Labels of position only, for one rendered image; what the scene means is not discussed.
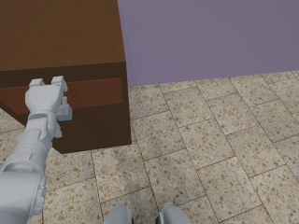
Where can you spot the left robot thigh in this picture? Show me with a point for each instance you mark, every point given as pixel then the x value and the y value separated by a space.
pixel 119 215

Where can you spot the drawer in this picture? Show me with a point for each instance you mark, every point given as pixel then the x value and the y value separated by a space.
pixel 79 94

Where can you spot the robot left upper arm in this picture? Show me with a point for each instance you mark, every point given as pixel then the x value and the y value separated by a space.
pixel 22 195

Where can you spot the left robot hand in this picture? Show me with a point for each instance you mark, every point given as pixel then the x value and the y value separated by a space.
pixel 46 97

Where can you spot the left robot forearm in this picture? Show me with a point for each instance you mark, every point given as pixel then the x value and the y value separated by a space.
pixel 33 146

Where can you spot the left robot shin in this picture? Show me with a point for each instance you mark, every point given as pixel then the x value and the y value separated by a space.
pixel 120 204

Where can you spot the cabinet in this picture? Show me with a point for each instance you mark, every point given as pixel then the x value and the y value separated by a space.
pixel 80 40

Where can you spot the handle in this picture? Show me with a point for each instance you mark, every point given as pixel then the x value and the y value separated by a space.
pixel 64 111

